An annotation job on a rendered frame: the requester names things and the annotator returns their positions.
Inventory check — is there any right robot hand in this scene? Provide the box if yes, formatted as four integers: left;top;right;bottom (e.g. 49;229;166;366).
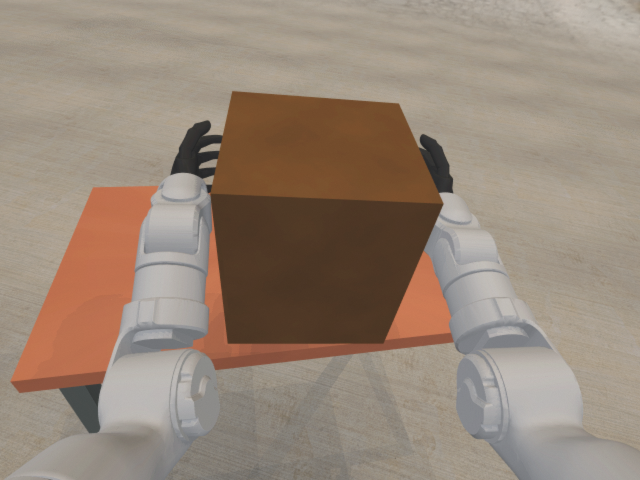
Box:
419;134;454;194

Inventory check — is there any left robot hand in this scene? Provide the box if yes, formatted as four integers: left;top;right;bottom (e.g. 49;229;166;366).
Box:
170;120;223;193

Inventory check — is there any table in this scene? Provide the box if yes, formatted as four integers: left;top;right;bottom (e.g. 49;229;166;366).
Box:
10;186;454;433

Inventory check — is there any right robot upper arm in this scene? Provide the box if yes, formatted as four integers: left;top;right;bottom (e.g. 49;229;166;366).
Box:
456;346;640;480

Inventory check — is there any left robot upper arm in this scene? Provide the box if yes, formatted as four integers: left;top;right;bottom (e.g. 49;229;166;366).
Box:
4;348;220;480

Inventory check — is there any robot left forearm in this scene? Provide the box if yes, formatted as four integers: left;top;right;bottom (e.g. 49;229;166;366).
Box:
98;173;212;424

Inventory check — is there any robot right forearm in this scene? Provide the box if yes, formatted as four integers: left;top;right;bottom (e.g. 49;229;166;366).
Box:
424;192;583;419

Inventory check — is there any carton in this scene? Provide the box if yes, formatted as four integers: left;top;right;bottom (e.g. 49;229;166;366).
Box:
210;91;444;344

